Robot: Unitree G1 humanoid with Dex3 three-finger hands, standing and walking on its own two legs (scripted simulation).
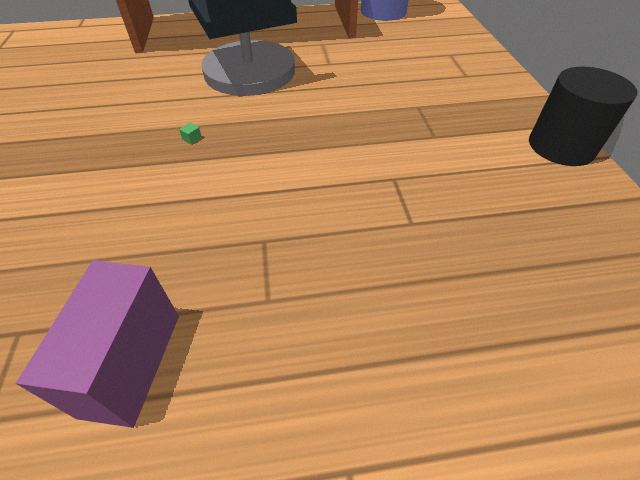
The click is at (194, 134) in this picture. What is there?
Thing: small box
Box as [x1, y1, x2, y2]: [179, 123, 201, 144]
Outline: 189,123 180,128 179,130 182,139 191,144 199,139 201,136 198,127
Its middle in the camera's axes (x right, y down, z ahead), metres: -0.67 -0.54 +2.04
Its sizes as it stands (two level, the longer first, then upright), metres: 0.073 0.069 0.065
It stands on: the floor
